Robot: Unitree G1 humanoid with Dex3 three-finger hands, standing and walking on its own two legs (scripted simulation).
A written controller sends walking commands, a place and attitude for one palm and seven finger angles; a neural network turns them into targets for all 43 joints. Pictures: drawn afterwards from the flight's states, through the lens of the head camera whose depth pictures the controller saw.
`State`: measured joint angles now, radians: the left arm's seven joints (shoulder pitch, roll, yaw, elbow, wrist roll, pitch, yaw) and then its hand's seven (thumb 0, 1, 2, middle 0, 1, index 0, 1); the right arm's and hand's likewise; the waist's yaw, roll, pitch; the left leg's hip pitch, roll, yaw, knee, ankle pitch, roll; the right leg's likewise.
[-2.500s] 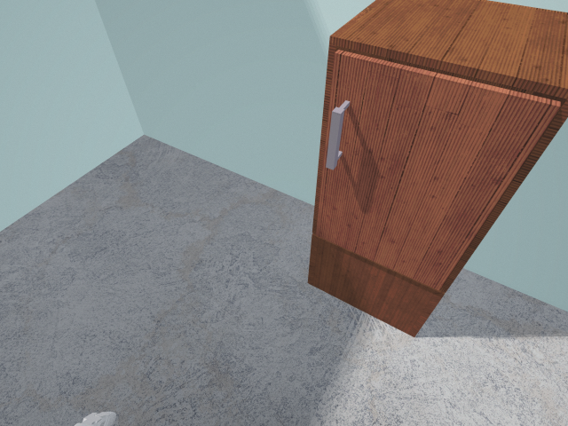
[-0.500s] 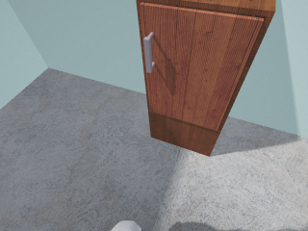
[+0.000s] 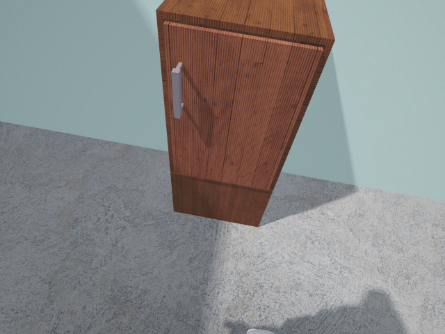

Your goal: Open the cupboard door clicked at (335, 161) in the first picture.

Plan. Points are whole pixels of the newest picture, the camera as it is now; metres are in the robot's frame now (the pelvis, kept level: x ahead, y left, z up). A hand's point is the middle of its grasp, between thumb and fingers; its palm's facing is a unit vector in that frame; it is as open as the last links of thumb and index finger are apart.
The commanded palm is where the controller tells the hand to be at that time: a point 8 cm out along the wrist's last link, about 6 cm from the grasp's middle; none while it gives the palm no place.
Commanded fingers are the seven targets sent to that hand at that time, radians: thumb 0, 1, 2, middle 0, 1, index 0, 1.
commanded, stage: take the last steps up to it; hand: left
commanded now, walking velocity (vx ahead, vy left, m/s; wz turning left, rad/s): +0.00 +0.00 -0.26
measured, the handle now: (178, 91) +0.73 +0.18 +0.01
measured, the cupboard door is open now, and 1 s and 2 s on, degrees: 0 0 0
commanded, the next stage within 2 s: come to a stop and stand still in 0.54 s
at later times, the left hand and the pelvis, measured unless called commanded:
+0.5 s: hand out of the picture +0.08 +0.17 -0.17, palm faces -0.03 -0.97 -0.23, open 7.1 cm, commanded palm none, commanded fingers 0.00 0.90 0.90 -0.20 -0.30 -0.20 -0.30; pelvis +0.05 -0.02 +0.00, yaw -4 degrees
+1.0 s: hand (131, 309) +0.19 +0.19 -0.18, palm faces -0.06 -0.98 -0.19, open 7.3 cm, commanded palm none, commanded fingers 0.00 0.90 0.90 -0.20 -0.30 -0.20 -0.30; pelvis +0.13 +0.02 +0.00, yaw -6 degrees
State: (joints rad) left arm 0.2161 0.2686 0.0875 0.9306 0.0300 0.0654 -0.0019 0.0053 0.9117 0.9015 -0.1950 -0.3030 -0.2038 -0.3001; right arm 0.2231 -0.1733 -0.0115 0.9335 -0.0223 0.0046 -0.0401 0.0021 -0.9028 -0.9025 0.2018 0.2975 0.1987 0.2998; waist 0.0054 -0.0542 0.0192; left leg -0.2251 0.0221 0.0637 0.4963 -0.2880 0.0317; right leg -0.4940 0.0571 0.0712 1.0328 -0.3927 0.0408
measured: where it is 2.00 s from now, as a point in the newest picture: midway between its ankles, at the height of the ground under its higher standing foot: outside the picture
